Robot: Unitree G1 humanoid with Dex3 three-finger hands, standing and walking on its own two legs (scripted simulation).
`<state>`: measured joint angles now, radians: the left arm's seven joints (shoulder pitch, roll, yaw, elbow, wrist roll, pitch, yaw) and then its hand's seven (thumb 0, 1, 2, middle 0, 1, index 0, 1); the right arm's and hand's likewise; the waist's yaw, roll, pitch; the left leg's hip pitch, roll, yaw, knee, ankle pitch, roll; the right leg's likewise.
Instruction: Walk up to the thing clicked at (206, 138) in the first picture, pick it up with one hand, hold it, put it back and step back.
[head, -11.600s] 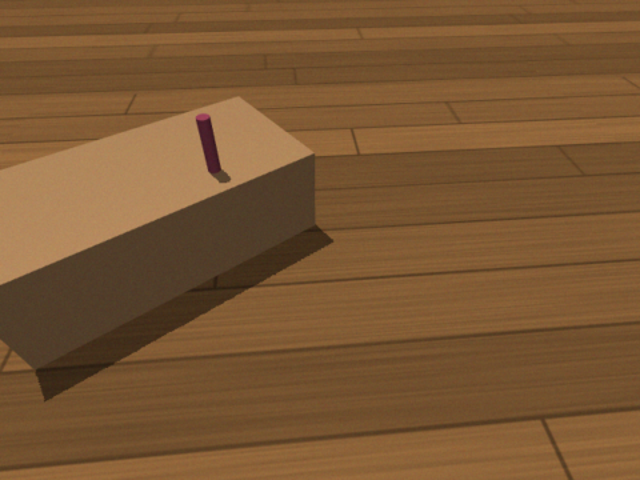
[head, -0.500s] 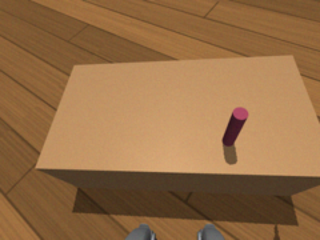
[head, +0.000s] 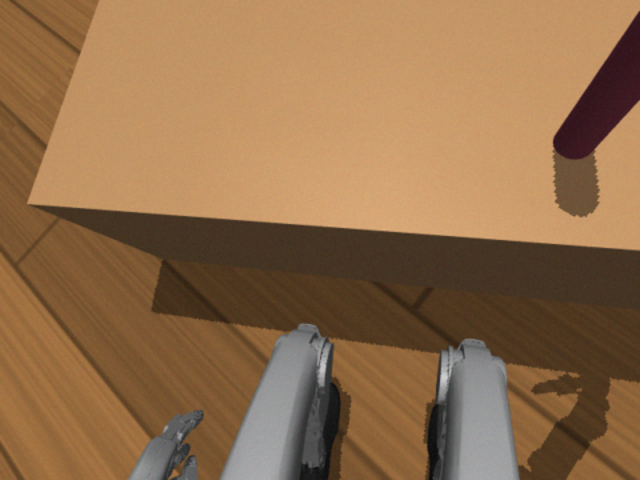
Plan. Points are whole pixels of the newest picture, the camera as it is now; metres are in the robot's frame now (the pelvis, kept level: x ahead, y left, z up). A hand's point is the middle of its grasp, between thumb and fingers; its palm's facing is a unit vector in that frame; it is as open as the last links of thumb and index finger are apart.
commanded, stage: close in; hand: right
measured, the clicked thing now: (616, 88) +0.54 -0.26 +0.00
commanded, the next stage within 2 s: rest palm in 0.70 s
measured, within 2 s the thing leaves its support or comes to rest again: neither
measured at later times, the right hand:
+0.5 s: hand (636, 126) +0.51 -0.28 -0.03, palm faces +0.25 +0.97 -0.01, open 17.2 cm
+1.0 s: hand (610, 120) +0.52 -0.26 -0.03, palm faces +0.25 +0.97 -0.02, open 17.1 cm
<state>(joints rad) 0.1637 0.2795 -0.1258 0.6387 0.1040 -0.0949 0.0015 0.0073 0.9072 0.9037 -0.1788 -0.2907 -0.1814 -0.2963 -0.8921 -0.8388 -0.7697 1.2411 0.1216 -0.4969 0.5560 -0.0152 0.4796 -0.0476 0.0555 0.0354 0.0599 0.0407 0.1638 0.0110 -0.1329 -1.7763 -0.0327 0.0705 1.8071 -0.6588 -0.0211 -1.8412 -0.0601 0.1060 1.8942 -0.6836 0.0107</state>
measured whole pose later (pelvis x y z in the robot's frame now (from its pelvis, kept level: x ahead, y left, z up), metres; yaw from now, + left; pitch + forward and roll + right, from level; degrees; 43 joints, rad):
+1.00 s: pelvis -0.01 +0.01 -0.06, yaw -1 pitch +37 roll +4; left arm 0.18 0.29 -0.03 0.63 0.08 0.05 -0.03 0.01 0.88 0.92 -0.19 -0.29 -0.19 -0.31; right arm -0.96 -0.58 -0.54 1.01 0.05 -0.40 0.17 -0.01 0.46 -0.05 0.06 0.03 0.06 0.04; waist 0.17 -0.02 -0.15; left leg -1.98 -0.02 0.05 2.01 -0.68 -0.01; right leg -2.02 -0.04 0.09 2.05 -0.69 0.02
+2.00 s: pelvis -0.02 +0.01 -0.06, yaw -1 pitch +37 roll +5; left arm 0.21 0.29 -0.04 0.63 0.07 0.07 -0.03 0.01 0.91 0.89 -0.19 -0.29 -0.20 -0.30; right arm -1.02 -0.62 -0.54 1.06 0.03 -0.40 0.14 -0.02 0.05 -0.74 0.97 0.91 1.01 0.94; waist 0.19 -0.02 -0.14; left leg -2.00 -0.02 0.05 2.02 -0.67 -0.01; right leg -2.04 -0.04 0.09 2.07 -0.68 0.02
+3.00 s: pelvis +0.01 +0.01 +0.04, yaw -2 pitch +36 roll +5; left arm 0.23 0.27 -0.02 0.65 0.06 0.03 -0.01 0.01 0.92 0.88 -0.19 -0.29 -0.20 -0.29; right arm -0.94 -0.57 -0.52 1.03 0.04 -0.37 0.11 -0.01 0.09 -1.18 0.86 1.24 0.91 1.27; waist 0.18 -0.03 -0.16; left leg -1.69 -0.03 0.04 1.70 -0.64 -0.01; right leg -1.74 -0.06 0.07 1.75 -0.65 0.02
